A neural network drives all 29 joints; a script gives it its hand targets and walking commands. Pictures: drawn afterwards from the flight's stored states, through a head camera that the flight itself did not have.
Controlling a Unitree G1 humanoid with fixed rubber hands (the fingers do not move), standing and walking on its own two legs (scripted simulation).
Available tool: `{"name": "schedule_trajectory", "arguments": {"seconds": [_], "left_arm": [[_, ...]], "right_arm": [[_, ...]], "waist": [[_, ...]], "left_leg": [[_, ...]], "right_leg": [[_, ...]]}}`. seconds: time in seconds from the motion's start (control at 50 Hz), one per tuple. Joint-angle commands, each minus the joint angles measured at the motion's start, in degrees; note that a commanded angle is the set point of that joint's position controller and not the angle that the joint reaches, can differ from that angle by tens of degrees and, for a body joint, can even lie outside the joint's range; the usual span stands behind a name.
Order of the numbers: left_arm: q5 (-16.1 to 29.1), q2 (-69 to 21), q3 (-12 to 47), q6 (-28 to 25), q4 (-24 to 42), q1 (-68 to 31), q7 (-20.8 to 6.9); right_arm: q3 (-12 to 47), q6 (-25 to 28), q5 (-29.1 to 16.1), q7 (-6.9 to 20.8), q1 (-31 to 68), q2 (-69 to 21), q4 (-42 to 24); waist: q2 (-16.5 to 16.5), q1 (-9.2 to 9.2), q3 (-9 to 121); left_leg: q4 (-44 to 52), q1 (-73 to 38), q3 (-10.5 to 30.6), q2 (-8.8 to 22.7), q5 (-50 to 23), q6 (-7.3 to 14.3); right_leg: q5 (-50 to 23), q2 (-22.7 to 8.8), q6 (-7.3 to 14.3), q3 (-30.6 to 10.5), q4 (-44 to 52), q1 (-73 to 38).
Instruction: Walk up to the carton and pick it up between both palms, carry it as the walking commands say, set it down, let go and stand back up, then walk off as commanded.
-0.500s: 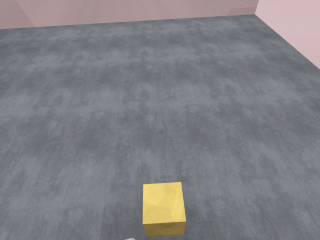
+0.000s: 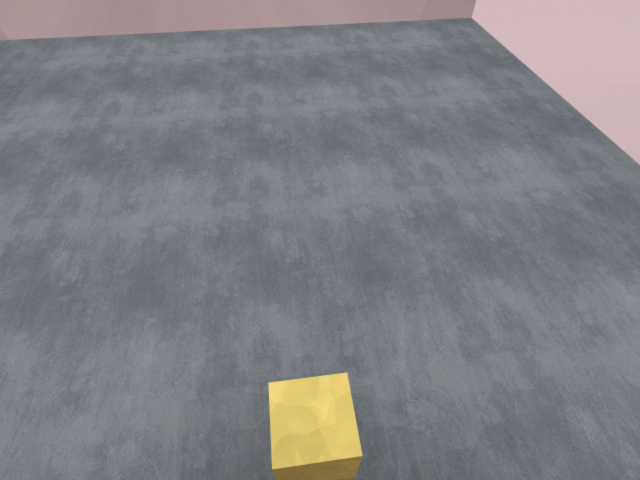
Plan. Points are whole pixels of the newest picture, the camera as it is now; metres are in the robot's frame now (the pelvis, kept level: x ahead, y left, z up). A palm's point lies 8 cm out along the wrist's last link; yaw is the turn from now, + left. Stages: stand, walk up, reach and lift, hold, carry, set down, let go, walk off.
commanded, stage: walk up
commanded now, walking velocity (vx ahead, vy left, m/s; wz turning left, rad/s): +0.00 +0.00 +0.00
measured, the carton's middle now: (313, 432) +0.36 +0.02 -0.65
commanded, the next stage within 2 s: stand in 0.12 s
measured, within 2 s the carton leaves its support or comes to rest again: neither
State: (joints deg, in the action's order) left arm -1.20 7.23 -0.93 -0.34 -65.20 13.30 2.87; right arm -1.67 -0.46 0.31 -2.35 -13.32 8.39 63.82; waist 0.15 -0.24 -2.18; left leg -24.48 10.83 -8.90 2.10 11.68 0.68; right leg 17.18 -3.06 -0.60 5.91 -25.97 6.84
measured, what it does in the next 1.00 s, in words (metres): stands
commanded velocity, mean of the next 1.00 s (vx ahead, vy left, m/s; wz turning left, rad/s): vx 0.00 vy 0.00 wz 0.00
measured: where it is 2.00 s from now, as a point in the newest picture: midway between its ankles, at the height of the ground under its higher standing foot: outside the picture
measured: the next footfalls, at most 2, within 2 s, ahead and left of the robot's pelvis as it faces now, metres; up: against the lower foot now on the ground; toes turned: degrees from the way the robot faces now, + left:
none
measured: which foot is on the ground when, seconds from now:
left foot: down 0.00-1.00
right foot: down 0.00-1.00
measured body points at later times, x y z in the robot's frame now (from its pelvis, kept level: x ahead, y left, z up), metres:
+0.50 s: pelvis +0.01 +0.00 +0.00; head +0.02 +0.00 +0.45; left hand -0.02 +0.19 -0.16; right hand -0.02 -0.20 -0.16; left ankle +0.02 +0.11 -0.74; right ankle -0.03 -0.11 -0.74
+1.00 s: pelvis -0.04 +0.00 -0.04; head +0.10 +0.00 +0.39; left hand +0.12 +0.19 -0.19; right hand +0.12 -0.20 -0.19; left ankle +0.02 +0.11 -0.74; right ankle -0.03 -0.12 -0.74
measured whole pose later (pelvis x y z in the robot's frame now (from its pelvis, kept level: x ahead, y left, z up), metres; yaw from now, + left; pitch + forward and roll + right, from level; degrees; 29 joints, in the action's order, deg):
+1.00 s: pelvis -0.04 +0.00 -0.04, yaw +0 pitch +19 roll -1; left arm -3.7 2.5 -3.7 24.5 -27.7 3.2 1.4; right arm -4.9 -23.3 3.3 3.0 -2.6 4.2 30.9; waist -0.3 0.8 1.6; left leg -44.6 48.6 -5.8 4.0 14.7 1.1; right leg 20.5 -0.3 0.5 2.0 -46.2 44.5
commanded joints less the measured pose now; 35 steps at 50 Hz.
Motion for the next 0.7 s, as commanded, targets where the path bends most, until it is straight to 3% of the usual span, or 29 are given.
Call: {"name": "schedule_trajectory", "arguments": {"seconds": [0.0,0.04,0.08,0.1,0.12,0.16,0.18,0.2,0.24,0.26,0.28,0.3,0.32,0.34,0.4,0.44,0.46,0.48,0.5,0.52,0.54,0.56,0.58,0.6,0.62,0.64,0.68], "left_arm": [[0.4,4.1,-0.7,-0.4,0.2,5.6,-0.5],[0.3,4.1,-0.8,-0.6,0.7,4.1,-0.8],[0.2,4.8,-1.1,-0.6,0.7,2.2,-0.6],[0.2,4.1,-0.9,-0.6,0.0,4.6,-0.7],[0.0,5.7,-1.2,-0.5,-0.3,4.2,-0.7],[0.4,4.6,-0.7,-0.3,-0.6,4.5,-0.7],[0.4,2.9,-0.3,-0.2,-0.4,5.2,-0.6],[0.1,4.0,-0.4,-0.1,-1.6,4.8,-0.7],[0.3,3.3,-0.7,-0.4,-0.2,5.1,-0.5],[0.4,3.3,-0.2,-0.5,-0.9,4.7,-0.5],[0.9,4.0,-0.7,-0.5,-0.8,6.1,-0.5],[0.6,3.9,-0.2,-0.6,-2.1,6.2,-0.5],[0.4,4.6,-0.7,-0.5,-2.3,6.8,-0.4],[0.0,5.3,-0.7,-0.7,-2.2,7.1,-0.5],[0.4,1.6,0.4,-0.8,-2.8,6.8,-0.4],[0.5,2.2,0.5,-0.8,-2.5,7.4,-0.6],[0.8,3.1,0.4,-0.9,-2.9,8.4,-0.7],[2.1,13.5,2.3,-0.5,41.8,-40.3,-1.0],[5.1,10.5,0.1,5.0,28.5,-32.7,1.0],[5.2,8.1,3.0,8.5,31.6,-28.4,1.4],[8.4,7.0,5.7,11.0,32.5,-28.0,1.6],[11.4,7.0,6.9,13.7,32.7,-29.4,2.1],[13.6,6.7,10.1,17.2,34.6,-24.6,2.6],[12.7,6.3,9.4,21.5,31.5,-15.4,3.2],[14.0,5.7,10.4,25.8,31.6,-10.4,2.6],[14.1,5.6,11.5,30.4,28.1,-4.8,2.3],[10.8,5.2,8.1,35.9,26.2,2.4,1.0]], "right_arm": [[-0.2,1.5,0.5,0.0,-4.5,3.6,0.4],[-0.1,1.6,0.0,-0.4,-5.6,3.0,0.6],[0.0,1.7,1.0,-0.5,-4.5,2.8,0.7],[0.1,1.5,0.7,-0.4,-5.1,3.0,0.9],[0.3,1.4,0.7,-0.3,-6.1,2.9,0.7],[0.6,1.5,0.7,-0.2,-8.9,1.3,1.7],[0.6,1.4,1.0,-0.1,-8.5,1.7,2.0],[0.6,1.3,0.7,-0.1,-9.1,1.4,2.0],[0.8,1.7,0.5,-0.3,-9.5,1.1,2.1],[0.6,1.8,0.5,-0.2,-9.7,1.8,2.3],[0.8,2.1,0.7,-0.3,-9.3,1.0,1.6],[0.9,2.1,0.4,-0.4,-8.7,1.3,2.1],[1.3,2.2,0.6,-0.3,-9.8,0.7,2.0],[1.2,2.1,0.2,-0.3,-10.9,1.5,2.4],[0.6,2.0,0.4,-0.3,-11.0,3.1,2.1],[0.5,1.9,0.0,-0.1,-10.8,2.3,1.7],[0.6,1.7,0.4,-0.2,-10.3,1.6,2.1],[5.0,1.9,-2.8,0.9,44.2,9.0,-45.9],[2.8,-3.5,-4.7,-0.9,31.2,8.7,-30.8],[5.0,-6.5,-6.2,-1.7,28.0,9.5,-31.8],[5.9,-9.5,-7.4,-1.8,28.0,7.5,-35.4],[5.8,-12.8,-8.4,-1.6,25.8,7.9,-32.0],[8.3,-16.3,-11.0,-1.4,18.1,5.9,-29.0],[8.7,-20.1,-11.4,-1.6,8.7,7.0,-24.8],[10.0,-24.4,-12.5,-1.1,6.9,6.9,-26.7],[10.0,-28.7,-13.4,-0.4,1.5,6.3,-24.2],[5.9,-33.8,-10.4,0.6,-4.8,6.3,-20.2]], "waist": [[0.4,1.18,-0.9],[0.7,0.26,0.9],[-2.2,0.4,-1.7],[-1.1,0.59,-2.2],[-2.7,0.37,-1.7],[0.1,-0.44,-2.1],[-1.4,0.85,-4.5],[-0.7,-0.15,-3.2],[-0.7,0.11,-1.2],[2.0,-0.55,-3.0],[0.6,0.77,-2.6],[2.6,0.15,-1.8],[0.5,0.87,-1.6],[-1.2,0.46,-0.8],[-1.4,-0.23,-3.8],[0.4,-0.79,-3.4],[1.4,0.2,-2.3],[0.1,2.24,8.3],[-3.9,-0.86,7.5],[1.0,1.18,8.4],[-3.7,0.95,8.6],[-2.7,1.86,14.0],[-3.0,0.0,11.7],[0.9,0.07,11.7],[-2.6,0.97,14.1],[-4.5,0.41,17.2],[0.3,1.81,21.1]], "left_leg": [[6.1,-2.2,6.1,5.3,-10.0,-0.2],[5.9,-1.7,5.2,5.3,-9.3,-0.5],[7.1,-0.6,5.6,5.1,-8.4,-0.2],[6.7,-2.0,6.1,6.2,-8.7,0.0],[6.3,-2.0,6.5,6.3,-7.6,0.1],[7.1,-0.4,5.6,5.1,-3.7,0.0],[7.0,0.1,6.5,6.0,-3.3,-0.2],[7.9,-1.2,6.1,5.8,-4.8,0.0],[6.9,0.6,5.6,5.5,-6.7,-0.1],[7.9,0.1,5.1,5.1,-6.5,-0.4],[7.8,-0.9,5.6,5.6,-7.5,-0.6],[7.5,-1.1,6.1,6.2,-8.2,-0.3],[7.2,0.4,6.7,6.1,-5.5,-0.1],[7.4,0.3,5.8,6.0,-5.0,0.1],[7.4,-0.2,6.6,6.6,-6.3,0.1],[6.7,-0.8,5.5,5.8,-4.6,-0.1],[7.0,-1.9,5.9,5.6,-5.5,0.1],[-2.9,16.4,5.4,-2.1,9.2,1.5],[-6.3,8.8,5.2,1.7,10.3,1.9],[-7.7,10.9,5.2,1.3,11.9,2.9],[-6.5,10.8,5.6,1.5,13.5,3.3],[-8.1,8.0,3.8,2.0,11.9,4.1],[-10.3,8.4,5.3,1.6,7.3,4.3],[-11.6,8.9,5.6,0.9,1.5,3.9],[-13.5,7.4,6.5,-0.1,-4.8,4.5],[-13.6,5.3,7.9,-0.5,-9.7,4.4],[-12.4,6.5,8.7,-1.3,-19.9,3.6]], "right_leg": [[-11.7,-4.9,-0.7,-4.4,7.7,0.2],[-12.4,-5.1,-0.6,-4.0,8.7,-1.0],[-12.1,-4.7,-0.3,-4.4,9.2,0.7],[-11.7,-5.0,-0.2,-3.9,9.8,1.4],[-9.9,-4.3,-0.2,-3.5,10.5,1.6],[-7.2,-3.9,-0.1,-4.0,10.8,1.2],[-6.2,-4.3,-0.1,-3.4,10.7,3.3],[-7.4,-4.1,-0.4,-3.4,10.3,2.5],[-9.4,-4.1,0.1,-3.9,9.9,-0.6],[-10.3,-4.7,0.4,-4.4,9.4,0.7],[-9.2,-3.9,0.2,-3.8,9.7,1.4],[-10.6,-4.6,0.8,-4.0,10.7,0.8],[-9.5,-4.1,0.4,-3.3,10.1,-0.4],[-10.5,-4.3,0.2,-3.8,9.6,-1.1],[-8.7,-4.2,0.0,-2.8,10.2,2.3],[-9.6,-3.9,0.0,-3.5,10.3,3.2],[-9.2,-4.1,-0.4,-2.9,10.3,2.8],[7.1,3.9,1.3,-2.7,-0.2,20.5],[7.1,1.7,3.7,-2.5,-1.9,23.6],[8.1,-1.1,5.0,-2.4,-2.6,24.9],[9.6,-0.2,4.8,-1.5,-2.7,26.6],[9.0,-0.2,5.0,-3.3,-4.2,25.0],[5.6,0.2,6.0,-4.7,-3.6,29.4],[-0.1,0.8,6.5,-5.5,-5.9,30.1],[-4.1,1.0,6.8,-7.2,-6.8,31.6],[-9.8,1.9,6.3,-7.7,-7.5,30.1],[-17.9,3.1,5.9,-8.7,-9.1,28.1]]}}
